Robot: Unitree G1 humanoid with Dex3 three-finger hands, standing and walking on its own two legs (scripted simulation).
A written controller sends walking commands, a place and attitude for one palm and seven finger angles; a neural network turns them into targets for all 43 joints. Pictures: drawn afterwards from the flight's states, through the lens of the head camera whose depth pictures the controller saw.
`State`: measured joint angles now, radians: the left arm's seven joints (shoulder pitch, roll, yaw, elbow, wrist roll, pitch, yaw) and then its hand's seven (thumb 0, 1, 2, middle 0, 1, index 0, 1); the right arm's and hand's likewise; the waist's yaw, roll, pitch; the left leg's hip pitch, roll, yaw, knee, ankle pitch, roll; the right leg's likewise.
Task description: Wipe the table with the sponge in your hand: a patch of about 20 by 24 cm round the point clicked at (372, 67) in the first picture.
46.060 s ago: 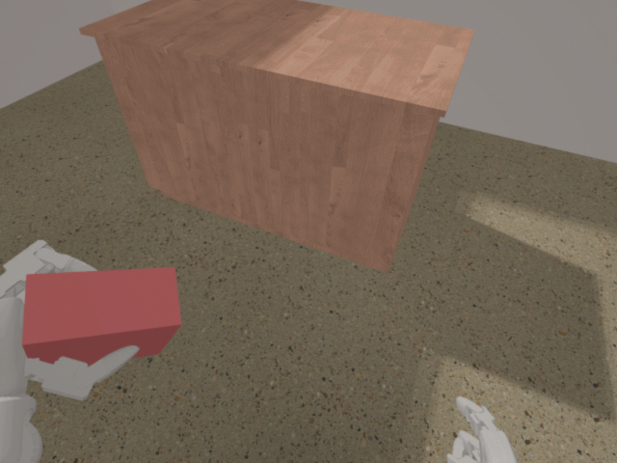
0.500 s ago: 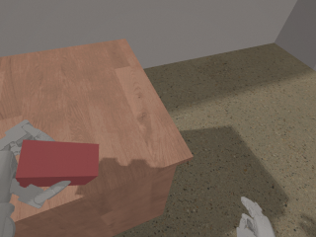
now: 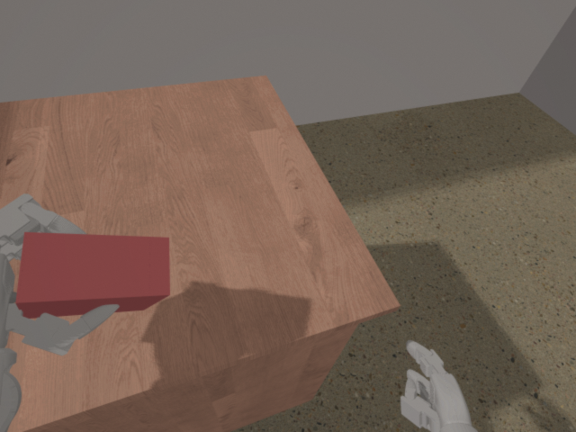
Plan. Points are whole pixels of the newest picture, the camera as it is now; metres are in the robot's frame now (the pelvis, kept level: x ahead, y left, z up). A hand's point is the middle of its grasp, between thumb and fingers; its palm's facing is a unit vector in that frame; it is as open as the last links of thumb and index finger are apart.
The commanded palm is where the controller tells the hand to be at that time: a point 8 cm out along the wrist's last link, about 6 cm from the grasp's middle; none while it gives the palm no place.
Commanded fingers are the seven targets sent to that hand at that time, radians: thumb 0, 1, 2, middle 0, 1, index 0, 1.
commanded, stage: come to a stop and stand still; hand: left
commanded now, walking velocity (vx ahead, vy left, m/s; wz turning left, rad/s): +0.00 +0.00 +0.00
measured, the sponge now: (116, 278) +0.24 +0.22 +0.13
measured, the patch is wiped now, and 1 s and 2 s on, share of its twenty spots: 0.00 0.00 0.00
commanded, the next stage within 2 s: look again from close up in 0.08 s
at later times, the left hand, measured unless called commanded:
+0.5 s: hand (76, 289) +0.21 +0.23 +0.16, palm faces +0.38 -0.84 -0.38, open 9.9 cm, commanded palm +0.15 +0.27 +0.17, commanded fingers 0.00 0.10 1.30 -1.20 -1.60 -1.20 -1.60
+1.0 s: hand (129, 283) +0.22 +0.19 +0.16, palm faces +0.35 -0.85 -0.39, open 9.9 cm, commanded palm +0.16 +0.22 +0.17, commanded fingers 0.00 0.10 1.30 -1.20 -1.60 -1.20 -1.60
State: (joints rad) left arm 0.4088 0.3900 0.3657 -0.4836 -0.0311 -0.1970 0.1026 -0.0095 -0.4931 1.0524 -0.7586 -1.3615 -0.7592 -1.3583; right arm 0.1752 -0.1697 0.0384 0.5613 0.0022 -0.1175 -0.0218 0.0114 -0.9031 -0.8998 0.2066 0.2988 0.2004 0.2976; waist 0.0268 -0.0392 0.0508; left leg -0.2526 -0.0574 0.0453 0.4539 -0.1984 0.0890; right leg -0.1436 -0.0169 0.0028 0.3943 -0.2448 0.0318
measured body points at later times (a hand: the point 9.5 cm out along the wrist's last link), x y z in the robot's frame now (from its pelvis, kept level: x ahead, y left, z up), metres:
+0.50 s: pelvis -0.01 -0.01 +0.00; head +0.01 +0.00 +0.45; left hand +0.18 +0.28 +0.18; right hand +0.16 -0.24 -0.08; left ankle +0.03 +0.05 -0.74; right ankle -0.02 -0.15 -0.74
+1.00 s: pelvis +0.00 -0.05 +0.00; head +0.02 -0.04 +0.45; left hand +0.20 +0.23 +0.18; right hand +0.18 -0.28 -0.07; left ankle +0.03 +0.05 -0.74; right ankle -0.02 -0.15 -0.74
